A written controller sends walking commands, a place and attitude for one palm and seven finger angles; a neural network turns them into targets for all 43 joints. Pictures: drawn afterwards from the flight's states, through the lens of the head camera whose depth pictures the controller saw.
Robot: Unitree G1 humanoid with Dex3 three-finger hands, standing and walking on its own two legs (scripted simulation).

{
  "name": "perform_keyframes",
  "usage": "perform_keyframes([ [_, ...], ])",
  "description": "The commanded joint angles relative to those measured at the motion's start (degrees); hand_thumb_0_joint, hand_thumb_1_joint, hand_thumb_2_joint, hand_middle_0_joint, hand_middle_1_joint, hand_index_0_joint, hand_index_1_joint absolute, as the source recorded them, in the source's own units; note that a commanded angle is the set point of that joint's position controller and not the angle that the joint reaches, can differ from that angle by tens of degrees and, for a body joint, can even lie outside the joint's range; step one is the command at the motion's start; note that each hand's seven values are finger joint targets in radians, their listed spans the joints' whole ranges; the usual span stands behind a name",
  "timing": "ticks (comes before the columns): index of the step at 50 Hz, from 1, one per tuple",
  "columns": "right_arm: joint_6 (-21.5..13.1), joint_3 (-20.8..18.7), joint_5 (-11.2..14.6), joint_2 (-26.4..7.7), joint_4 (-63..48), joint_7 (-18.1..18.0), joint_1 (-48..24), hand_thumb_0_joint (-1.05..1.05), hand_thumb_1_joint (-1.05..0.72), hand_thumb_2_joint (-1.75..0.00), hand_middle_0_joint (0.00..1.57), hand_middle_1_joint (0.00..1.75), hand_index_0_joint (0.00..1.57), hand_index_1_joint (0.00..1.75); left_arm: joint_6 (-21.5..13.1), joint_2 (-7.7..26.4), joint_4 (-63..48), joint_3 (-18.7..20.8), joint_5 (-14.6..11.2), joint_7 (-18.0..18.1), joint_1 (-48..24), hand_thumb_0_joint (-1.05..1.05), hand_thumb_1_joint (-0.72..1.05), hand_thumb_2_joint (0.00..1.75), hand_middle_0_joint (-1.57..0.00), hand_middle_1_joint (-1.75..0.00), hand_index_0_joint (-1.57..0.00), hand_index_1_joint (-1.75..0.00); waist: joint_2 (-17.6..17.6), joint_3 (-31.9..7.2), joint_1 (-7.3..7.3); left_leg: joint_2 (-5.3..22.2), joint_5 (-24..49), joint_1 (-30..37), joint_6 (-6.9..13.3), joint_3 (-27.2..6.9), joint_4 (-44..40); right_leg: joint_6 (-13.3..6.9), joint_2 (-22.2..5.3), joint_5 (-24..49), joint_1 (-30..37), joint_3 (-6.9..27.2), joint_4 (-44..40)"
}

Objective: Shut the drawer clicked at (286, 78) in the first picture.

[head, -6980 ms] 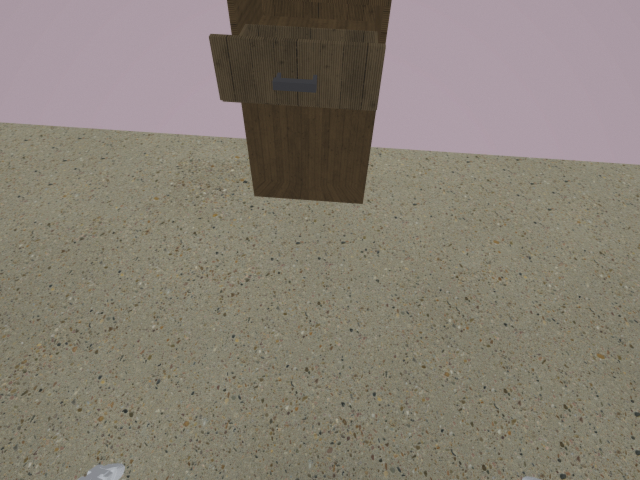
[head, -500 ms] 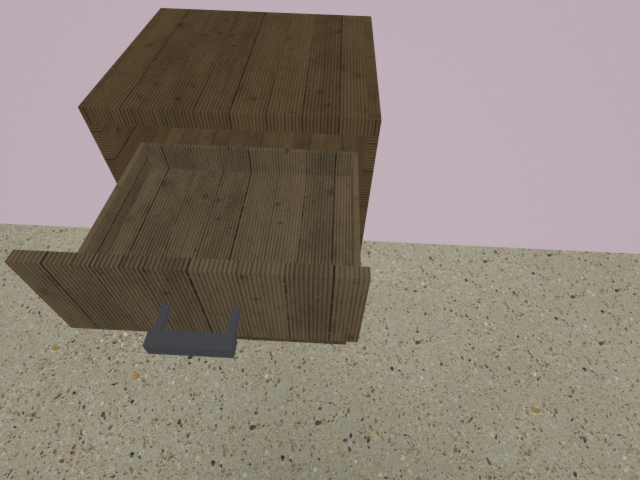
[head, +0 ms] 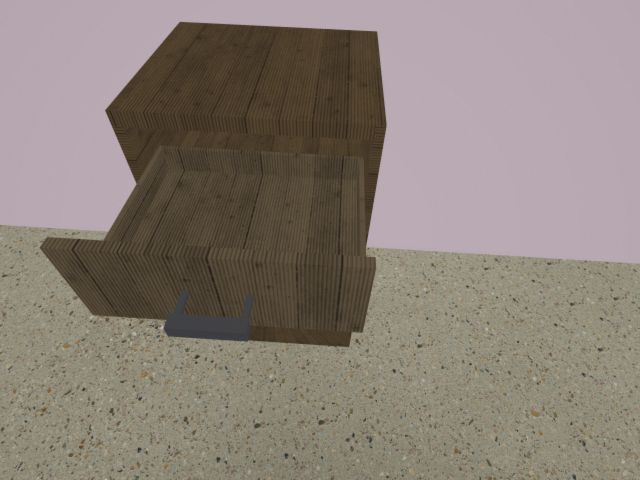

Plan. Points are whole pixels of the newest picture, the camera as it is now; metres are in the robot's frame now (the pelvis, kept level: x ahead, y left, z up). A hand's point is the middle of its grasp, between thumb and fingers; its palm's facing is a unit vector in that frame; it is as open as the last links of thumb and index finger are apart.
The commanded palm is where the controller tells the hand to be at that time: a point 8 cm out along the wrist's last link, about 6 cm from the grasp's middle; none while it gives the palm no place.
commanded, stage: come to a stop and stand still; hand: left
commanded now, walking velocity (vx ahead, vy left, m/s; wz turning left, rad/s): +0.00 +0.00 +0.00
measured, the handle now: (212, 313) +0.34 +0.19 -0.03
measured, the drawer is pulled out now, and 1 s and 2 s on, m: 0.30 0.30 0.30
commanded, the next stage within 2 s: look again from close up in 0.36 s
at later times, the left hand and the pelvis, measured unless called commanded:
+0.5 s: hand out of the picture -0.07 +0.17 -0.18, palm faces +0.02 -0.99 -0.16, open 7.3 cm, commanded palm none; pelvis -0.03 +0.02 +0.00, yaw +1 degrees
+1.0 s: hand out of the picture -0.02 +0.21 -0.18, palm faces +0.03 -0.98 -0.21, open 7.3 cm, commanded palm none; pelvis -0.02 +0.04 +0.00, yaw +1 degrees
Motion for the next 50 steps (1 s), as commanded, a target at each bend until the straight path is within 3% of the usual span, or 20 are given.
perform_keyframes([
  [1,-0.45,-0.51,-0.18,-5.04,-0.57,0.17,4.56,0.0,-0.9,-0.9,0.2,0.3,0.2,0.3,-0.55,5.28,-0.97,0.44,-0.05,-0.44,4.68,0.0,0.9,0.9,-0.2,-0.3,-0.2,-0.3,0.79,4.12,-0.24,4.91,8.46,1.29,2.08,-4.91,-4.83,0.1,-6.38,9.55,-7.33,5.27,-7.24],
  [7,-0.81,-0.24,-0.24,-5.32,0.45,0.28,6.22,0.0,-0.9,-0.9,0.2,0.3,0.2,0.3,-0.78,4.91,-0.06,0.24,-0.18,-0.58,5.59,0.0,0.9,0.9,-0.2,-0.3,-0.2,-0.3,1.33,3.82,-0.27,4.7,6.72,0.74,1.92,-5.35,-5.28,-0.13,-6.39,6.38,-7.59,5.16,-7.53],
  [22,-1.23,-0.05,-0.03,-2.64,2.97,-0.08,10.85,0.0,-0.9,-0.9,0.2,0.3,0.2,0.3,-0.99,1.71,2.75,-0.23,-0.33,-0.36,10.06,0.0,0.9,0.9,-0.2,-0.3,-0.2,-0.3,1.31,3.58,-0.23,4.79,6.79,-0.64,2.36,-5.7,-4.57,-0.5,-6.19,6.16,-7.95,4.65,-6.49],
  [23,-2.0,0.14,-0.18,-4.99,-1.01,0.61,4.49,0.0,-0.9,-0.9,0.2,0.3,0.2,0.3,-2.96,3.3,4.01,-0.21,1.04,1.28,9.73,0.0,0.9,0.9,-0.2,-0.3,-0.2,-0.3,3.79,4.23,0.75,5.08,14.45,-6.22,0.74,-4.56,7.75,0.06,-9.06,28.29,-8.14,7.04,-6.22],
  [24,-0.97,-0.2,-0.22,-2.17,-2.6,0.79,8.11,0.0,-0.9,-0.9,0.2,0.3,0.2,0.3,-2.88,6.02,1.24,0.61,-0.05,0.89,7.77,0.0,0.9,0.9,-0.2,-0.3,-0.2,-0.3,2.44,0.6,-2.61,3.03,-0.4,-4.29,1.06,-4.76,6.02,-1.45,-10.79,14.03,-9.1,8.06,-6.51],
  [25,-0.78,-0.41,-0.55,-2.71,-2.26,0.85,10.68,0.0,-0.9,-0.9,0.2,0.3,0.2,0.3,-2.71,4.78,0.54,0.42,0.0,0.53,4.75,0.0,0.9,0.9,-0.2,-0.3,-0.2,-0.3,2.81,0.0,-3.56,3.12,-0.51,-4.8,1.22,-5.21,5.55,-2.14,-8.63,2.44,-10.63,6.28,-5.03],
  [26,-1.31,-0.23,-0.9,-2.75,-2.47,0.84,11.93,0.0,-0.9,-0.9,0.2,0.3,0.2,0.3,-2.76,3.95,-0.32,0.55,0.16,0.27,4.88,0.0,0.9,0.9,-0.2,-0.3,-0.2,-0.3,5.19,-1.82,-2.91,3.45,4.61,-3.98,1.63,-5.51,4.91,-2.56,-7.49,5.81,-9.46,5.04,-3.11],
  [28,-1.41,-0.23,-0.61,-3.09,-3.15,0.55,11.47,0.0,-0.9,-0.9,0.2,0.3,0.2,0.3,-2.25,2.78,0.0,0.4,-0.04,0.09,5.88,0.0,0.9,0.9,-0.2,-0.3,-0.2,-0.3,4.32,-0.55,-2.14,3.96,4.69,-6.39,2.58,-7.12,3.19,-2.09,-5.88,4.04,-8.43,4.22,-1.54],
  [30,-1.21,-0.34,-0.57,-3.61,-3.71,0.39,10.83,0.0,-0.9,-0.9,0.2,0.3,0.2,0.3,-1.61,1.95,0.04,0.35,0.0,0.03,6.14,0.0,0.9,0.9,-0.2,-0.3,-0.2,-0.3,1.25,2.49,-1.68,4.1,1.7,-8.44,3.11,-8.01,1.3,-1.73,-5.13,1.1,-9.2,3.71,-1.35],
  [31,-1.25,-0.28,-0.66,-3.85,-3.77,0.38,10.41,0.0,-0.9,-0.9,0.2,0.3,0.2,0.3,-1.27,1.96,-0.09,0.31,0.06,-0.16,5.79,0.0,0.9,0.9,-0.2,-0.3,-0.2,-0.3,2.61,4.41,-1.3,4.17,0.48,-9.21,3.26,-8.32,-0.14,-1.65,-4.91,0.22,-10.05,3.31,-1.17],
  [34,-0.76,-0.54,-0.74,-4.63,-4.07,0.56,9.8,0.0,-0.9,-0.9,0.2,0.3,0.2,0.3,-0.74,2.17,-0.63,0.45,0.13,-0.2,5.93,0.0,0.9,0.9,-0.2,-0.3,-0.2,-0.3,1.38,6.76,-1.09,3.96,-7.36,-11.45,3.3,-9.45,-3.17,-1.39,-4.46,-4.15,-10.99,3.48,-1.31],
  [35,-0.74,-0.6,-0.72,-4.92,-4.19,0.64,9.63,0.0,-0.9,-0.9,0.2,0.3,0.2,0.3,-0.67,2.31,-0.89,0.5,0.21,-0.23,5.97,0.0,0.9,0.9,-0.2,-0.3,-0.2,-0.3,0.79,6.86,-1.02,4.0,-7.79,-11.32,3.36,-9.58,-3.85,-1.24,-4.53,-3.83,-11.08,3.31,-1.18],
  [36,-0.86,-0.59,-0.83,-4.9,-4.09,0.64,9.46,0.0,-0.9,-0.9,0.2,0.3,0.2,0.3,-0.52,2.41,-1.0,0.56,0.22,-0.37,5.88,0.0,0.9,0.9,-0.2,-0.3,-0.2,-0.3,2.68,6.72,-0.74,4.23,-7.69,-11.0,3.51,-9.85,-4.89,-1.14,-4.4,-2.99,-10.86,2.8,-0.79],
  [39,-0.92,-0.69,-0.78,-5.61,-4.14,0.69,8.78,0.0,-0.9,-0.9,0.2,0.3,0.2,0.3,-0.51,2.66,-1.26,0.59,0.24,-0.38,6.25,0.0,0.9,0.9,-0.2,-0.3,-0.2,-0.3,1.17,5.34,-0.37,4.53,-7.83,-10.33,3.65,-10.03,-5.78,-0.81,-4.62,-1.43,-9.49,2.88,-0.92],
  [45,-1.5,-0.58,-0.53,-6.08,-3.35,0.64,8.48,0.0,-0.9,-0.9,0.2,0.3,0.2,0.3,-0.86,3.64,-1.29,0.54,0.06,-0.49,6.04,0.0,0.9,0.9,-0.2,-0.3,-0.2,-0.3,1.44,1.18,-0.48,4.35,2.3,-5.04,3.5,-8.1,-3.98,-0.36,-5.61,4.41,-7.69,3.4,-1.84],
  [50,-1.73,-0.42,-0.34,-6.01,-2.08,0.39,8.06,0.0,-0.9,-0.9,0.2,0.3,0.2,0.3,-0.91,4.01,-0.45,0.56,-0.04,-0.39,5.93,0.0,0.9,0.9,-0.2,-0.3,-0.2,-0.3,1.55,0.25,-0.54,4.42,9.87,-1.99,3.33,-6.91,-2.46,0.12,-6.02,8.65,-6.75,3.52,-2.25],
])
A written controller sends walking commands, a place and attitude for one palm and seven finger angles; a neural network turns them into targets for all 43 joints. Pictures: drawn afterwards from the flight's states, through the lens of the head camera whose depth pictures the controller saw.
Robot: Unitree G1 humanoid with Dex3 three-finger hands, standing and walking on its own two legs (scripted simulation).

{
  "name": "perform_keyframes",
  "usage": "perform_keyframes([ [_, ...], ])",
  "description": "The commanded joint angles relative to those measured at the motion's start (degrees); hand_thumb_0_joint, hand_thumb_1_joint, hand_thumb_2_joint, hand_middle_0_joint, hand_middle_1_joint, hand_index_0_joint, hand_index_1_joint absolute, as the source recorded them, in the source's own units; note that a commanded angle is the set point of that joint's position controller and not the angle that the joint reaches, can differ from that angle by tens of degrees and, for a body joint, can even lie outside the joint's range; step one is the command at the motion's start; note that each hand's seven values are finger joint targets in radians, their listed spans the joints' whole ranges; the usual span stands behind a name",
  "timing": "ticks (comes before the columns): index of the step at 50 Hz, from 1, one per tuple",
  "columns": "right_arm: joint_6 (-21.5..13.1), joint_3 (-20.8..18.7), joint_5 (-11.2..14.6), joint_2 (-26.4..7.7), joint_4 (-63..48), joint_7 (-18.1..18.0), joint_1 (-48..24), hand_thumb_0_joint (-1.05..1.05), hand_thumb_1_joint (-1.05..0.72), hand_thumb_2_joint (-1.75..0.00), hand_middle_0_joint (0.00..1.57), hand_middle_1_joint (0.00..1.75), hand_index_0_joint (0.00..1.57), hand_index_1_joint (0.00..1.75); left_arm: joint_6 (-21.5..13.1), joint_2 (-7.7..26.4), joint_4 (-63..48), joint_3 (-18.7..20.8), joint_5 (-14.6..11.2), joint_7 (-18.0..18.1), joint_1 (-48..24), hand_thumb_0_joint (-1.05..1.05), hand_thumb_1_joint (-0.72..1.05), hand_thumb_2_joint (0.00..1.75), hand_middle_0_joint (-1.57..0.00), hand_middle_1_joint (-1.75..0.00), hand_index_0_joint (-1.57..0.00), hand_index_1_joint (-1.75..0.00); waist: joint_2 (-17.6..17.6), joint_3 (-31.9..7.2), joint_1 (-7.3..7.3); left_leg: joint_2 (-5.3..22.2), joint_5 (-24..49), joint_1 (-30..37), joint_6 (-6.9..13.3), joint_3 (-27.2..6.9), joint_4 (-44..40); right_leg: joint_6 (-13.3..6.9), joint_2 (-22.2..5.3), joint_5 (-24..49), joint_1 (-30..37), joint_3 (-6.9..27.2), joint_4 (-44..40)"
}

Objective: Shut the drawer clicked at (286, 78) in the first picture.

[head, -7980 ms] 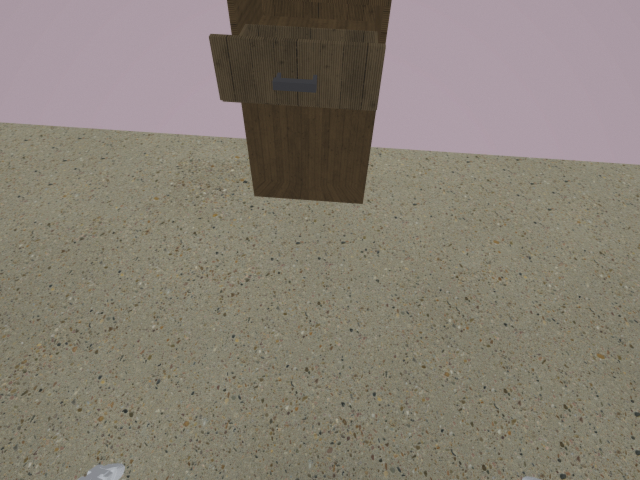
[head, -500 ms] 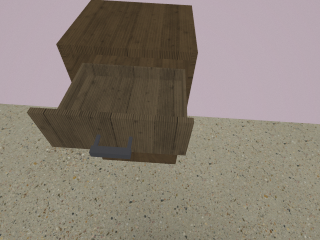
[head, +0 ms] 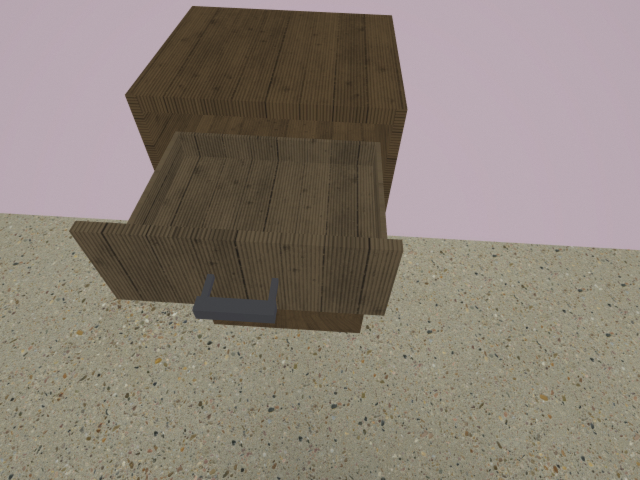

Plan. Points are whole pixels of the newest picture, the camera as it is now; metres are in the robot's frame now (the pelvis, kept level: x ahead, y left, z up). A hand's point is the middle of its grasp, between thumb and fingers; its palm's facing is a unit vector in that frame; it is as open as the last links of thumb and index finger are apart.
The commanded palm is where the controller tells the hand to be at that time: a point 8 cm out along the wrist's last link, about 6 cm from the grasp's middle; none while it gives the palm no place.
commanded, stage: shuffle to correct the standing spot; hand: left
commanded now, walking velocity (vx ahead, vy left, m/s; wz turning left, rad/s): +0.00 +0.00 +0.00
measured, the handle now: (238, 296) +0.37 +0.15 -0.03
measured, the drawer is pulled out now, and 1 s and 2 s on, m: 0.30 0.30 0.30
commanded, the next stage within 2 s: come to a stop and stand still in 0.36 s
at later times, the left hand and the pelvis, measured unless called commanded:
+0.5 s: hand out of the picture +0.01 +0.13 -0.19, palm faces +0.03 -0.99 -0.17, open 7.3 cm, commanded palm none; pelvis +0.06 -0.03 -0.01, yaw +0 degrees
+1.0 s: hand out of the picture +0.09 +0.16 -0.17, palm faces -0.01 -0.96 -0.29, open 7.3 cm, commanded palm none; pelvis +0.05 -0.04 +0.00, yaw -1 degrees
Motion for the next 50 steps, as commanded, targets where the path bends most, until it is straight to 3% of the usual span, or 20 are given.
perform_keyframes([
  [1,-1.03,-0.82,0.19,-5.24,-0.95,-0.47,2.6,0.0,-0.9,-0.9,0.2,0.3,0.2,0.3,-0.89,5.3,-0.89,0.53,-0.21,-0.02,4.52,0.0,0.9,0.9,-0.2,-0.3,-0.2,-0.3,0.36,0.32,0.49,6.85,9.76,3.49,0.19,-7.12,-5.65,-2.69,-3.32,8.08,-2.37,3.23,-5.16],
  [4,-0.81,-0.73,0.12,-5.11,-0.02,-0.54,2.6,0.0,-0.9,-0.9,0.2,0.3,0.2,0.3,-0.87,4.61,0.23,0.33,-0.22,0.07,4.83,0.0,0.9,0.9,-0.2,-0.3,-0.2,-0.3,-0.09,0.51,0.17,6.89,8.37,4.35,-0.1,-6.74,-5.5,-2.56,-3.44,7.14,-2.38,3.28,-5.63],
  [10,0.02,-1.75,-0.19,-6.3,0.68,-0.35,2.73,0.0,-0.9,-0.9,0.2,0.3,0.2,0.3,-0.43,3.84,1.15,0.27,0.46,-0.63,5.99,0.0,0.9,0.9,-0.2,-0.3,-0.2,-0.3,3.96,5.09,0.01,9.43,-11.29,0.79,1.6,-10.45,-10.83,-3.15,-1.03,-3.97,-5.99,-0.01,-2.26],
  [13,-0.25,-2.18,-0.19,-6.46,0.53,-0.48,3.17,0.0,-0.9,-0.9,0.2,0.3,0.2,0.3,-0.77,3.48,1.54,0.37,0.57,-0.83,7.24,0.0,0.9,0.9,-0.2,-0.3,-0.2,-0.3,3.64,4.15,0.37,10.46,-7.42,1.46,2.78,-11.32,-9.52,-3.45,-0.73,-2.1,-6.13,-0.74,-0.97],
  [16,-0.68,-2.13,-0.17,-5.04,0.36,-0.64,3.2,0.0,-0.9,-0.9,0.2,0.3,0.2,0.3,-1.2,3.71,2.11,0.68,0.25,-0.91,8.46,0.0,0.9,0.9,-0.2,-0.3,-0.2,-0.3,0.3,2.53,0.57,8.95,1.22,2.12,2.36,-7.89,-4.05,-4.33,-1.63,2.56,-4.66,1.29,-2.37],
  [18,-1.06,-2.1,-0.23,-4.24,0.4,-0.87,3.32,0.0,-0.9,-0.9,0.2,0.3,0.2,0.3,-1.54,4.1,2.55,1.0,0.21,-0.65,9.33,0.0,0.9,0.9,-0.2,-0.3,-0.2,-0.3,-2.63,0.32,0.36,7.28,10.04,2.51,1.39,-4.27,1.88,-5.14,-3.15,11.88,-1.84,3.25,-2.32],
  [22,-1.37,-1.79,-0.33,-2.49,0.31,-1.09,1.82,0.0,-0.9,-0.9,0.2,0.3,0.2,0.3,-1.45,5.74,3.06,1.99,-0.03,-0.34,10.88,0.0,0.9,0.9,-0.2,-0.3,-0.2,-0.3,-6.82,0.11,0.7,4.03,6.51,-4.41,-0.45,1.08,8.83,-7.37,-5.99,28.35,5.35,6.04,-1.64],
  [24,-1.29,-1.63,-0.29,-1.73,0.64,-1.26,1.82,0.0,-0.9,-0.9,0.2,0.3,0.2,0.3,-1.34,5.91,3.05,2.13,-0.01,-0.21,10.31,0.0,0.9,0.9,-0.2,-0.3,-0.2,-0.3,-5.93,0.73,0.08,3.62,4.72,-3.59,-0.78,1.77,8.93,-7.94,-6.73,34.77,4.66,5.97,-0.72],
  [25,-1.27,-1.35,-0.26,-1.63,1.35,-1.45,2.52,0.0,-0.9,-0.9,0.2,0.3,0.2,0.3,-1.38,5.39,2.81,1.91,-0.15,-0.15,9.12,0.0,0.9,0.9,-0.2,-0.3,-0.2,-0.3,-2.19,0.69,-0.73,4.05,9.08,-0.19,-0.85,1.08,6.21,-6.98,-5.78,40.15,2.87,4.41,1.55],
  [27,-1.37,-1.43,-0.24,-3.28,3.13,-2.03,5.97,0.0,-0.9,-0.9,0.2,0.3,0.2,0.3,-1.88,4.72,2.0,1.51,-0.59,0.1,6.99,0.0,0.9,0.9,-0.2,-0.3,-0.2,-0.3,4.21,-1.89,-1.85,6.14,30.38,8.69,0.15,-1.42,5.03,-4.0,-3.29,45.85,-0.35,1.19,6.74],
  [28,-1.27,-1.48,-0.09,-3.77,3.47,-2.41,6.64,0.0,-0.9,-0.9,0.2,0.3,0.2,0.3,-2.13,4.62,1.88,1.52,-0.8,0.37,7.0,0.0,0.9,0.9,-0.2,-0.3,-0.2,-0.3,5.27,-3.73,-1.5,7.08,39.02,10.98,0.54,-1.66,5.93,-2.89,-3.41,46.07,0.09,0.71,6.56],
  [29,-0.92,-1.39,0.22,-3.66,3.18,-2.64,5.55,0.0,-0.9,-0.9,0.2,0.3,0.2,0.3,-2.06,4.65,2.18,1.61,-0.98,0.63,6.92,0.0,0.9,0.9,-0.2,-0.3,-0.2,-0.3,3.56,-3.45,-0.73,7.39,40.39,10.15,0.17,-1.96,5.98,-2.38,-3.78,45.03,1.13,1.21,4.19],
  [32,-0.32,-1.37,0.54,-3.32,1.7,-2.5,2.19,0.0,-0.9,-0.9,0.2,0.3,0.2,0.3,-1.4,4.5,2.12,1.45,-0.61,0.73,6.67,0.0,0.9,0.9,-0.2,-0.3,-0.2,-0.3,-0.13,1.83,0.28,7.32,31.03,7.13,-1.04,-2.29,1.93,-2.4,-5.0,42.5,0.99,2.37,-0.52],
  [38,-0.07,-2.09,0.64,-4.01,-0.62,-2.25,1.24,0.0,-0.9,-0.9,0.2,0.3,0.2,0.3,-0.59,5.96,-0.77,2.08,-0.42,1.09,5.49,0.0,0.9,0.9,-0.2,-0.3,-0.2,-0.3,1.44,-2.41,0.57,8.34,34.65,9.97,-1.13,-2.34,-0.43,-2.37,-5.57,38.28,2.31,2.62,-1.04],
  [44,0.3,-2.04,0.5,-4.55,-2.25,-1.79,0.06,0.0,-0.9,-0.9,0.2,0.3,0.2,0.3,-0.4,6.7,-2.89,2.04,-0.25,1.07,4.74,0.0,0.9,0.9,-0.2,-0.3,-0.2,-0.3,-1.2,-5.08,0.79,8.75,28.83,9.95,-1.3,-3.07,-1.12,-2.86,-5.73,35.27,2.91,3.5,-2.3],
  [45,0.23,-1.93,0.43,-4.56,-2.27,-1.72,0.06,0.0,-0.9,-0.9,0.2,0.3,0.2,0.3,-0.59,6.9,-3.11,1.94,-0.19,1.05,4.69,0.0,0.9,0.9,-0.2,-0.3,-0.2,-0.3,-1.6,-5.56,0.74,8.56,29.69,9.88,-1.36,-3.09,-1.05,-2.96,-5.78,37.93,3.78,3.43,-2.06],
  [46,0.29,-2.6,-0.73,-7.82,-5.97,-1.49,-2.76,0.0,-0.9,-0.9,0.2,0.3,0.2,0.3,-0.58,12.24,-6.06,1.47,-0.31,1.11,1.96,0.0,0.9,0.9,-0.2,-0.3,-0.2,-0.3,3.02,3.0,0.57,5.6,27.95,8.68,-0.49,-5.97,-2.23,-2.93,-1.63,31.05,-3.52,4.49,1.88],
  [47,-0.14,-4.43,-0.71,-8.85,-6.22,-1.16,-3.09,0.0,-0.9,-0.9,0.2,0.3,0.2,0.3,-0.21,10.09,-6.46,1.99,-0.31,0.79,1.46,0.0,0.9,0.9,-0.2,-0.3,-0.2,-0.3,6.97,-1.44,0.63,9.16,27.16,8.76,-0.67,-6.37,0.22,-3.2,-3.39,14.54,-6.09,4.48,1.23],
  [48,0.04,-4.28,-0.72,-7.79,-6.6,-1.05,-3.89,0.0,-0.9,-0.9,0.2,0.3,0.2,0.3,-0.36,9.44,-6.81,1.77,-0.44,0.7,0.92,0.0,0.9,0.9,-0.2,-0.3,-0.2,-0.3,6.24,-6.3,0.66,9.16,30.21,10.46,-0.39,-6.36,2.49,-3.75,-3.35,18.36,-4.01,4.66,1.17],
  [50,0.49,-4.02,-0.45,-6.95,-7.95,-0.69,-4.41,0.0,-0.9,-0.9,0.2,0.3,0.2,0.3,-1.33,9.46,-6.95,2.11,-0.41,1.13,1.16,0.0,0.9,0.9,-0.2,-0.3,-0.2,-0.3,-1.9,-9.66,0.78,7.2,23.66,6.22,-1.01,-4.51,6.59,-4.12,-5.64,34.87,2.05,6.01,0.62],
])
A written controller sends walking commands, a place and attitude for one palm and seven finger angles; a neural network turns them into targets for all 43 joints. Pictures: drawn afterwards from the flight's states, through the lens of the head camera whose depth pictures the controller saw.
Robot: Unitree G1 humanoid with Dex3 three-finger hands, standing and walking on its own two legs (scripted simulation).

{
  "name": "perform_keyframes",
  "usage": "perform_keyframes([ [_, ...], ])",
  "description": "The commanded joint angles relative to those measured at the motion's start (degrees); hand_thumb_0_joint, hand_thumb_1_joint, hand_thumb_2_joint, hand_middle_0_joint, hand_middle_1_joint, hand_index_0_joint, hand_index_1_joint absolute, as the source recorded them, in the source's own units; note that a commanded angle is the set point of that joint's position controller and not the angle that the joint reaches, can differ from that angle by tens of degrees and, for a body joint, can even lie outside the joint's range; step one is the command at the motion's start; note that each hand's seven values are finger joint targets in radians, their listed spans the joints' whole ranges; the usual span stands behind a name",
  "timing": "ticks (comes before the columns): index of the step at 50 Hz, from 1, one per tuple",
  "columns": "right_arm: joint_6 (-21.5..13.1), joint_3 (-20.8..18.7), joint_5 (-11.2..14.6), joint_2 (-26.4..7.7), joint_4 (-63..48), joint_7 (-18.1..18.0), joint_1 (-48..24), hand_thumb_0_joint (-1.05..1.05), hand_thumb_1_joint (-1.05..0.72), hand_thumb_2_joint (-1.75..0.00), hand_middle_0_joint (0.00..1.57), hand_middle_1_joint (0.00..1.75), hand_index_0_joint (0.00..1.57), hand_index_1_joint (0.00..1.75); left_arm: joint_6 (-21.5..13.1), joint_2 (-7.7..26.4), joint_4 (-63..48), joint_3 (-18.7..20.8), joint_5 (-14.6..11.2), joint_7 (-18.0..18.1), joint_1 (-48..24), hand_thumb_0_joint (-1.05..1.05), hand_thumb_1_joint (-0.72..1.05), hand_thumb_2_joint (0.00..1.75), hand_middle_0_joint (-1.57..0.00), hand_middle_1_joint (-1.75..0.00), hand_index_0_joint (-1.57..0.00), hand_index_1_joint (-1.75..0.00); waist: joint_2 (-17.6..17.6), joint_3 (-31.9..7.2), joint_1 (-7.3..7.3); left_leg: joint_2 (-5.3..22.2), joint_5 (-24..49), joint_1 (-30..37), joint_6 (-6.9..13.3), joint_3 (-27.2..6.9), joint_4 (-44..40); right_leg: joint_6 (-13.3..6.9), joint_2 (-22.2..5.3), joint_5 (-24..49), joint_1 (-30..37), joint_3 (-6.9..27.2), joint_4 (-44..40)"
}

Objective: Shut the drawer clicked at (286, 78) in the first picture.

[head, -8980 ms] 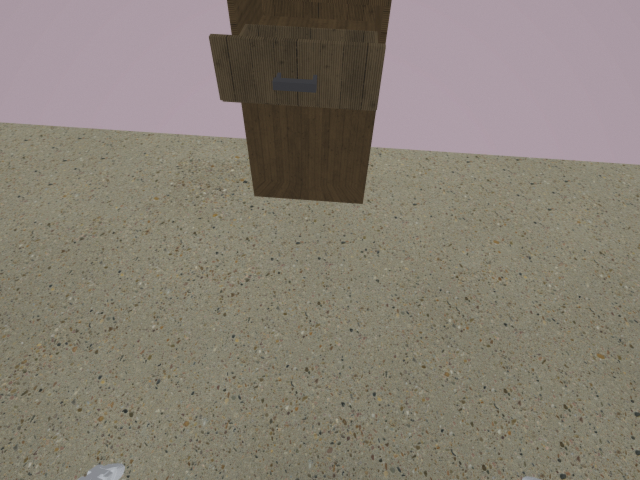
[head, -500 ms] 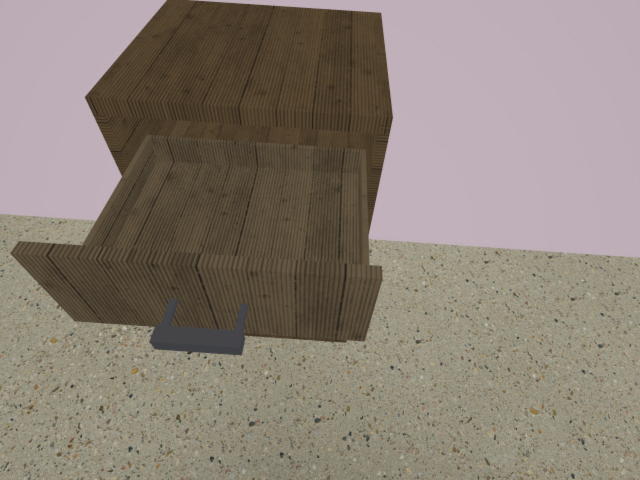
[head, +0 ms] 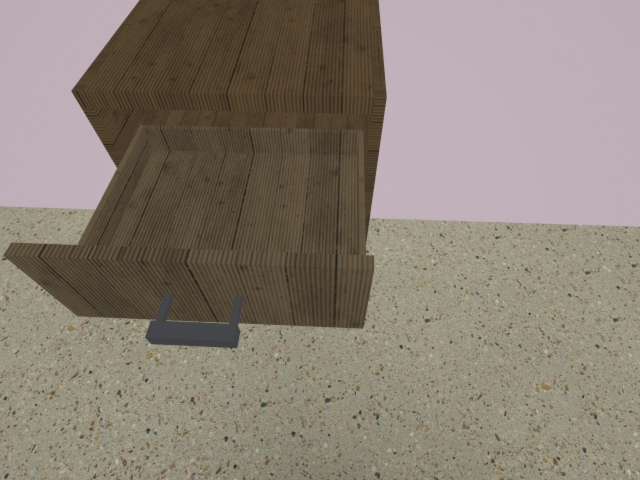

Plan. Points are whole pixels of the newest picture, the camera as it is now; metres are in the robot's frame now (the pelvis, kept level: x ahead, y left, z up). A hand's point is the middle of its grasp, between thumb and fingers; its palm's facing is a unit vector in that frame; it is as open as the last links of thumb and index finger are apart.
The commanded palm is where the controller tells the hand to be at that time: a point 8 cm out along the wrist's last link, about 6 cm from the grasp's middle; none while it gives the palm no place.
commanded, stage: come to a stop and stand still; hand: left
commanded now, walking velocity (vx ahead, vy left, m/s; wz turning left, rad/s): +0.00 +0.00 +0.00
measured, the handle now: (198, 318) +0.31 +0.19 -0.02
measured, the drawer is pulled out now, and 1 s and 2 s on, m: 0.30 0.30 0.30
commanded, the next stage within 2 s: look again from close up in 0.96 s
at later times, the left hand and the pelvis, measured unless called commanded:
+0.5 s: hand out of the picture +0.01 +0.20 -0.17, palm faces -0.01 -0.98 -0.22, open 7.3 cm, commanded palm none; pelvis -0.04 +0.02 +0.00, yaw +1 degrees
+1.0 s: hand out of the picture -0.03 +0.22 -0.17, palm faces +0.02 -0.98 -0.20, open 7.3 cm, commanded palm none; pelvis -0.03 +0.05 +0.01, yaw +1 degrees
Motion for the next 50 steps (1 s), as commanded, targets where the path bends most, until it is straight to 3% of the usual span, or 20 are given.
perform_keyframes([
  [1,-0.36,-1.75,-0.29,-6.96,-5.5,0.17,1.17,0.0,-0.9,-0.9,0.2,0.3,0.2,0.3,-1.89,7.96,-3.67,1.31,0.05,0.57,4.14,0.0,0.9,0.9,-0.2,-0.3,-0.2,-0.3,-5.24,-11.48,0.34,3.71,22.88,1.97,2.06,-4.4,5.43,-1.16,-8.77,48.05,4.28,7.75,-0.48],
  [2,-0.08,-1.5,-0.3,-6.67,-5.69,0.32,0.42,0.0,-0.9,-0.9,0.2,0.3,0.2,0.3,-1.98,7.93,-3.81,1.39,-0.03,0.73,3.89,0.0,0.9,0.9,-0.2,-0.3,-0.2,-0.3,-8.29,-9.85,0.4,2.69,16.21,-1.03,1.88,-3.86,5.83,-1.3,-9.67,52.19,5.49,7.8,-0.27],
  [4,0.63,-1.26,-0.06,-6.08,-5.94,0.64,-0.52,0.0,-0.9,-0.9,0.2,0.3,0.2,0.3,-1.64,8.38,-4.15,1.36,0.03,0.69,3.02,0.0,0.9,0.9,-0.2,-0.3,-0.2,-0.3,-9.19,-6.17,-0.1,1.35,5.78,-3.42,1.63,-3.49,6.01,-1.7,-10.95,50.71,3.39,8.1,-1.13],
  [5,0.91,-1.22,-0.06,-6.15,-5.69,0.7,-0.36,0.0,-0.9,-0.9,0.2,0.3,0.2,0.3,-1.38,8.4,-4.61,1.28,0.09,0.66,1.55,0.0,0.9,0.9,-0.2,-0.3,-0.2,-0.3,-8.03,-4.27,-0.84,1.38,5.09,-2.49,1.56,-3.71,5.44,-1.8,-10.75,45.19,0.51,7.79,-1.93],
  [7,0.79,-1.11,-0.25,-7.17,-4.93,0.7,0.67,0.0,-0.9,-0.9,0.2,0.3,0.2,0.3,-1.09,8.32,-5.74,1.0,0.04,0.56,0.05,0.0,0.9,0.9,-0.2,-0.3,-0.2,-0.3,-3.63,-4.97,-1.12,2.77,15.11,1.91,1.93,-3.95,4.16,-0.89,-8.43,39.47,-1.54,6.26,-0.68],
  [9,0.86,-1.07,-0.02,-7.7,-4.45,0.7,0.13,0.0,-0.9,-0.9,0.2,0.3,0.2,0.3,-0.75,8.21,-5.75,0.94,0.01,0.49,-0.26,0.0,0.9,0.9,-0.2,-0.3,-0.2,-0.3,-0.81,-4.09,-1.0,3.82,17.8,3.01,2.19,-5.11,3.37,0.01,-7.21,30.02,-3.42,5.26,-1.81],
  [12,1.03,-0.79,-0.1,-8.2,-4.04,0.92,-1.06,0.0,-0.9,-0.9,0.2,0.3,0.2,0.3,-0.42,7.85,-5.43,0.62,0.11,0.23,-0.46,0.0,0.9,0.9,-0.2,-0.3,-0.2,-0.3,-0.66,-1.05,-0.5,4.23,12.91,2.01,2.49,-6.48,1.2,0.5,-6.37,17.32,-5.6,5.61,-5.03],
  [15,0.84,-0.46,-0.11,-8.08,-3.23,1.04,-0.52,0.0,-0.9,-0.9,0.2,0.3,0.2,0.3,-0.56,7.63,-4.73,0.45,0.17,0.0,-0.85,0.0,0.9,0.9,-0.2,-0.3,-0.2,-0.3,-0.28,-1.12,-0.67,4.07,9.01,1.82,2.44,-6.95,-0.66,0.39,-6.49,11.98,-5.85,6.05,-6.67],
  [17,0.52,-0.33,-0.14,-8.46,-2.74,0.96,-0.16,0.0,-0.9,-0.9,0.2,0.3,0.2,0.3,-0.51,7.45,-4.42,0.39,0.17,-0.1,-0.55,0.0,0.9,0.9,-0.2,-0.3,-0.2,-0.3,1.88,-2.07,-0.47,4.65,10.65,2.53,2.76,-7.35,-1.44,0.53,-6.07,12.15,-4.9,5.38,-6.24],
  [30,-0.27,0.27,0.35,-7.79,2.12,0.56,3.24,0.0,-0.9,-0.9,0.2,0.3,0.2,0.3,-0.8,5.71,0.27,-0.12,-0.02,-0.24,2.83,0.0,0.9,0.9,-0.2,-0.3,-0.2,-0.3,0.24,-2.33,-0.21,5.15,14.73,4.48,3.57,-8.2,-4.19,1.12,-6.24,14.45,-3.05,4.31,-7.23],
  [32,-0.46,0.32,0.41,-7.96,2.67,0.51,3.6,0.0,-0.9,-0.9,0.2,0.3,0.2,0.3,-0.76,5.56,0.8,-0.2,-0.08,-0.29,3.47,0.0,0.9,0.9,-0.2,-0.3,-0.2,-0.3,1.48,-2.49,-0.01,5.38,16.73,4.98,3.79,-8.41,-4.73,1.35,-6.06,14.45,-2.81,3.66,-7.1],
  [35,-0.6,0.38,0.53,-7.44,3.72,0.34,4.69,0.0,-0.9,-0.9,0.2,0.3,0.2,0.3,-0.88,4.96,1.85,-0.23,-0.07,-0.17,4.14,0.0,0.9,0.9,-0.2,-0.3,-0.2,-0.3,-0.08,-2.86,-0.26,5.38,18.57,5.78,3.9,-8.29,-4.67,1.33,-6.29,16.04,-2.33,3.63,-7.06],
  [37,-0.81,0.37,0.54,-7.58,4.32,0.23,5.1,0.0,-0.9,-0.9,0.2,0.3,0.2,0.3,-0.83,4.81,2.18,-0.24,-0.12,-0.14,4.6,0.0,0.9,0.9,-0.2,-0.3,-0.2,-0.3,0.73,-3.32,-0.07,5.7,21.71,6.63,4.1,-8.52,-4.92,1.5,-6.07,16.23,-1.95,3.12,-6.67],
  [43,-0.77,0.41,0.66,-6.76,5.36,0.07,5.5,0.0,-0.9,-0.9,0.2,0.3,0.2,0.3,-0.72,4.02,3.62,-0.35,-0.07,-0.03,5.89,0.0,0.9,0.9,-0.2,-0.3,-0.2,-0.3,0.43,-1.36,0.0,5.46,20.23,6.43,4.23,-8.69,-5.93,1.61,-6.32,15.1,-2.57,3.05,-7.69],
  [46,-0.95,0.35,0.71,-6.69,5.64,0.04,5.89,0.0,-0.9,-0.9,0.2,0.3,0.2,0.3,-0.79,4.12,3.8,-0.26,-0.04,-0.04,5.89,0.0,0.9,0.9,-0.2,-0.3,-0.2,-0.3,0.29,-2.22,-0.06,5.36,22.96,7.07,4.26,-8.77,-5.86,1.62,-6.39,17.05,-1.81,2.93,-7.24],
  [50,-0.82,0.37,0.74,-6.21,5.89,0.0,5.8,0.0,-0.9,-0.9,0.2,0.3,0.2,0.3,-0.74,3.51,4.28,-0.23,0.03,0.01,6.44,0.0,0.9,0.9,-0.2,-0.3,-0.2,-0.3,0.11,-0.76,-0.06,5.09,19.52,6.3,4.15,-8.72,-6.42,1.68,-6.77,15.36,-2.38,2.93,-8.23],
])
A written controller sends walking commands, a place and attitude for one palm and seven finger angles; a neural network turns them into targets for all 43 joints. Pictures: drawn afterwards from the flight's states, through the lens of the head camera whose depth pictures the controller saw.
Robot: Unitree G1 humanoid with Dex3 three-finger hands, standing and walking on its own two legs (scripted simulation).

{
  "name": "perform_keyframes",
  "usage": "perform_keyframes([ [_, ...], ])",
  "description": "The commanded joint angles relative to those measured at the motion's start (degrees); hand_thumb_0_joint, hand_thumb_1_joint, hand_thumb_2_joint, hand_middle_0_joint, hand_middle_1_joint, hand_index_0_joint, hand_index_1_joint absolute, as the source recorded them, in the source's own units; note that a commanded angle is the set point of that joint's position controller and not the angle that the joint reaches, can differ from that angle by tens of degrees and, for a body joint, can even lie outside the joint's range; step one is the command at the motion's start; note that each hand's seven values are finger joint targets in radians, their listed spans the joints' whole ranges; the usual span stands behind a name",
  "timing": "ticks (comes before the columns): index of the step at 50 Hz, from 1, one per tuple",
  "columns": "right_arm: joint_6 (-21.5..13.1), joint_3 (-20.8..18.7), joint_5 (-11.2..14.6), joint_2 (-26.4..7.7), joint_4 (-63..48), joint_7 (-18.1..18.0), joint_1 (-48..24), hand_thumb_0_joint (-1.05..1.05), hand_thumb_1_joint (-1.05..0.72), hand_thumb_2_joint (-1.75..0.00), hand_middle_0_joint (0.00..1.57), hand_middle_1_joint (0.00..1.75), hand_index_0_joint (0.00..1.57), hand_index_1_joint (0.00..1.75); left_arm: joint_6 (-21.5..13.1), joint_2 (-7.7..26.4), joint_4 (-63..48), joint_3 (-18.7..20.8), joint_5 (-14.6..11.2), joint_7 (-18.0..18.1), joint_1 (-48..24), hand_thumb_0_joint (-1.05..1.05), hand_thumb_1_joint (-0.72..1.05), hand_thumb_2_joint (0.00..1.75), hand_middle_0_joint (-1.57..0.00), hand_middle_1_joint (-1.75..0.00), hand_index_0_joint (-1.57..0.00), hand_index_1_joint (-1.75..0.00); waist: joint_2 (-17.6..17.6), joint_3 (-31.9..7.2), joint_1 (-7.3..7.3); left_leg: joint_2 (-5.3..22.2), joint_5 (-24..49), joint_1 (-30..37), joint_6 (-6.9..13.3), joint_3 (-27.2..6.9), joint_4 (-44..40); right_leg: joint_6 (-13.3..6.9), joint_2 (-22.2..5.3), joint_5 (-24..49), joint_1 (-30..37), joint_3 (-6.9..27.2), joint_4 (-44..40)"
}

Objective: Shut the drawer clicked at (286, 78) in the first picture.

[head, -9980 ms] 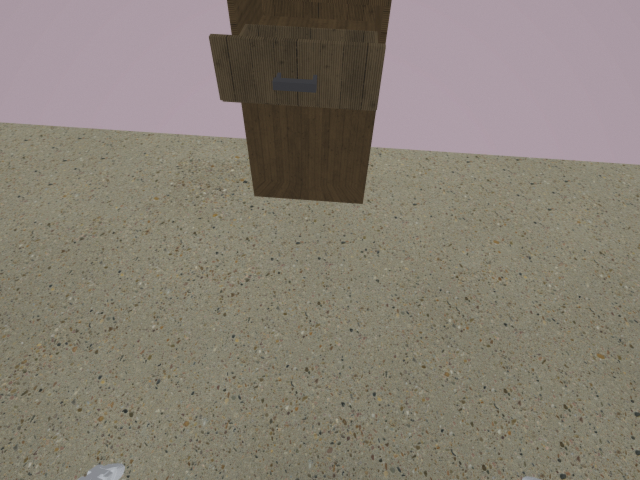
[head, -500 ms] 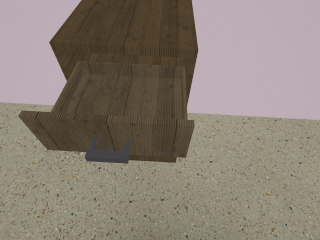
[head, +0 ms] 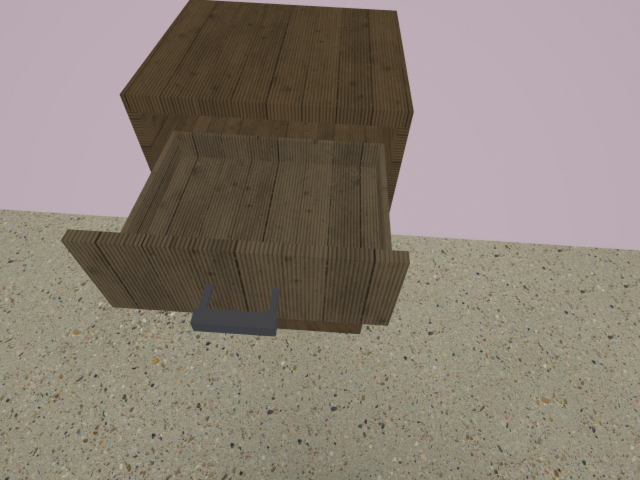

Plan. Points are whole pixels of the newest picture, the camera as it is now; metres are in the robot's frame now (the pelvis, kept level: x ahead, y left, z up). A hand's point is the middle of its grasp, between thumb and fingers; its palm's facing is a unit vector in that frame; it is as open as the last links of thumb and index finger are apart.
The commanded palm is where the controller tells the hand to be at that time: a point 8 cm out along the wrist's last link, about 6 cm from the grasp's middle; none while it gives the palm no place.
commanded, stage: look again from close up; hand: left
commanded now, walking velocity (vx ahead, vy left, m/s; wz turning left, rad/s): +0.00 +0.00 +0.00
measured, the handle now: (238, 307) +0.34 +0.14 -0.03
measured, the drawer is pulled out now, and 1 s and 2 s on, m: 0.30 0.30 0.30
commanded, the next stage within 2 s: shuffle to correct the standing spot in 0.56 s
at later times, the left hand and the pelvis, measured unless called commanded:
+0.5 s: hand out of the picture -0.01 +0.17 -0.18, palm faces +0.01 -0.98 -0.19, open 7.3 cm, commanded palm none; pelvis +0.00 +0.00 +0.00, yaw +0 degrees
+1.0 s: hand out of the picture -0.01 +0.14 -0.18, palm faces +0.00 -0.98 -0.19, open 7.3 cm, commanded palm none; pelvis +0.02 -0.02 +0.00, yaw +0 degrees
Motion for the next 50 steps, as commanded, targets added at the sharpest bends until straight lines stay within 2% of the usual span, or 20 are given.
perform_keyframes([
  [1,-0.68,-1.09,0.02,-6.2,-1.15,-0.37,3.38,0.0,-0.9,-0.9,0.2,0.3,0.2,0.3,-0.85,6.18,-1.23,0.9,0.03,0.1,4.4,0.0,0.9,0.9,-0.2,-0.3,-0.2,-0.3,0.81,-0.57,0.09,8.1,17.21,4.22,0.31,-8.55,-4.53,-2.17,-3.86,11.26,-5.35,2.76,-4.12],
  [4,-0.61,-1.09,-0.06,-5.98,-1.05,-0.4,3.42,0.0,-0.9,-0.9,0.2,0.3,0.2,0.3,-0.85,5.59,-0.97,0.87,0.04,0.14,4.76,0.0,0.9,0.9,-0.2,-0.3,-0.2,-0.3,0.75,0.13,0.02,7.96,15.18,4.11,0.19,-8.49,-4.88,-2.28,-4.16,10.48,-5.93,2.97,-4.55],
  [11,-0.88,-1.08,0.07,-5.75,-0.88,-0.45,3.94,0.0,-0.9,-0.9,0.2,0.3,0.2,0.3,-1.0,5.68,-0.87,0.9,0.03,0.08,5.17,0.0,0.9,0.9,-0.2,-0.3,-0.2,-0.3,0.87,-1.21,0.13,8.02,18.7,4.97,0.32,-8.47,-4.59,-2.23,-4.11,12.56,-5.03,2.88,-4.58],
  [15,-0.65,-1.12,0.02,-5.37,-0.79,-0.45,4.12,0.0,-0.9,-0.9,0.2,0.3,0.2,0.3,-0.88,5.18,-0.73,0.94,0.1,0.11,5.22,0.0,0.9,0.9,-0.2,-0.3,-0.2,-0.3,0.99,0.79,-0.03,7.88,14.8,3.76,0.1,-8.42,-5.2,-2.3,-4.27,10.38,-6.05,2.95,-5.22],
  [18,-0.76,-1.13,0.04,-5.37,-0.66,-0.45,4.4,0.0,-0.9,-0.9,0.2,0.3,0.2,0.3,-0.86,5.27,-0.74,0.92,0.02,0.06,5.53,0.0,0.9,0.9,-0.2,-0.3,-0.2,-0.3,1.25,-0.19,0.06,7.94,14.71,4.27,0.19,-8.58,-5.34,-2.28,-4.14,9.85,-5.79,2.98,-5.15],
  [25,-0.75,-1.05,0.04,-5.02,-0.37,-0.43,5.15,0.0,-0.9,-0.9,0.2,0.3,0.2,0.3,-0.88,4.82,-0.52,0.86,0.04,0.02,5.91,0.0,0.9,0.9,-0.2,-0.3,-0.2,-0.3,0.59,0.27,0.03,7.99,13.29,3.96,0.15,-8.49,-5.79,-2.33,-4.21,9.36,-6.38,2.98,-5.29],
  [29,-0.97,-1.1,0.09,-4.76,-0.15,-0.49,5.51,0.0,-0.9,-0.9,0.2,0.3,0.2,0.3,-1.06,4.81,-0.46,0.87,0.0,0.05,6.23,0.0,0.9,0.9,-0.2,-0.3,-0.2,-0.3,0.64,-1.17,0.06,8.08,16.54,5.15,0.23,-8.3,-5.08,-2.37,-4.28,11.43,-5.87,3.09,-4.97],
  [33,-0.95,-0.99,0.1,-4.49,0.21,-0.55,5.61,0.0,-0.9,-0.9,0.2,0.3,0.2,0.3,-1.02,4.66,-0.21,0.75,-0.05,0.07,6.4,0.0,0.9,0.9,-0.2,-0.3,-0.2,-0.3,0.84,-0.01,0.11,8.08,16.64,4.49,0.09,-8.11,-5.1,-2.44,-4.23,11.29,-6.17,3.26,-5.21],
  [35,-0.86,-1.03,-0.05,-4.37,0.8,-0.5,6.72,0.0,-0.9,-0.9,0.2,0.3,0.2,0.3,-1.02,4.02,0.27,0.6,0.06,-0.1,6.43,0.0,0.9,0.9,-0.2,-0.3,-0.2,-0.3,0.22,0.26,-0.55,8.19,10.0,4.86,0.17,-8.11,-5.97,-2.41,-3.43,6.82,-6.75,2.71,-5.5],
  [38,-0.41,-1.55,-0.28,-4.93,1.1,-0.44,7.21,0.0,-0.9,-0.9,0.2,0.3,0.2,0.3,-0.51,3.63,0.15,0.68,0.31,-0.48,6.28,0.0,0.9,0.9,-0.2,-0.3,-0.2,-0.3,2.61,2.65,-0.78,9.69,-2.65,2.87,0.95,-10.26,-9.43,-2.57,-1.91,-0.96,-9.34,0.57,-3.48],
  [40,-0.22,-1.84,-0.37,-5.32,1.02,-0.44,7.44,0.0,-0.9,-0.9,0.2,0.3,0.2,0.3,-0.43,3.26,0.09,0.68,0.51,-0.73,6.66,0.0,0.9,0.9,-0.2,-0.3,-0.2,-0.3,3.92,3.94,-0.71,10.72,-6.95,1.3,1.49,-11.7,-10.99,-2.66,-1.22,-1.85,-10.34,-0.53,-1.95],
  [42,-0.29,-2.16,-0.47,-5.54,0.91,-0.5,7.84,0.0,-0.9,-0.9,0.2,0.3,0.2,0.3,-0.49,3.02,0.02,0.68,0.56,-0.88,7.13,0.0,0.9,0.9,-0.2,-0.3,-0.2,-0.3,4.7,3.93,-0.65,11.43,-6.95,0.86,2.05,-12.53,-11.17,-2.85,-0.62,-1.67,-10.55,-1.01,-0.75],
  [44,-0.44,-2.24,-0.44,-5.21,0.91,-0.58,8.24,0.0,-0.9,-0.9,0.2,0.3,0.2,0.3,-0.78,2.91,0.22,0.76,0.57,-0.95,7.81,0.0,0.9,0.9,-0.2,-0.3,-0.2,-0.3,4.06,2.94,-0.58,11.44,-3.45,1.24,2.27,-11.94,-9.27,-3.21,-0.86,0.22,-10.12,-0.81,-0.76],
  [46,-0.63,-2.18,-0.37,-4.53,0.86,-0.64,8.46,0.0,-0.9,-0.9,0.2,0.3,0.2,0.3,-0.99,3.24,0.35,0.9,0.38,-0.94,8.02,0.0,0.9,0.9,-0.2,-0.3,-0.2,-0.3,1.32,2.35,-0.5,10.49,3.53,1.08,2.12,-9.98,-5.72,-3.87,-1.15,3.72,-8.87,0.24,-1.6],
  [48,-0.89,-2.09,-0.44,-4.07,1.03,-0.88,8.62,0.0,-0.9,-0.9,0.2,0.3,0.2,0.3,-1.18,3.11,0.73,1.16,0.22,-0.78,8.8,0.0,0.9,0.9,-0.2,-0.3,-0.2,-0.3,-0.63,0.17,-0.53,9.55,11.38,2.38,1.68,-7.5,-1.25,-4.42,-1.87,8.73,-7.0,1.21,-1.29],
  [50,-0.95,-2.06,-0.42,-3.69,0.98,-1.03,8.25,0.0,-0.9,-0.9,0.2,0.3,0.2,0.3,-1.3,3.65,0.89,1.45,0.11,-0.65,9.4,0.0,0.9,0.9,-0.2,-0.3,-0.2,-0.3,-2.06,-0.79,-0.58,8.77,14.38,1.4,1.03,-5.18,2.46,-5.1,-2.6,14.54,-4.5,2.22,-1.23],
])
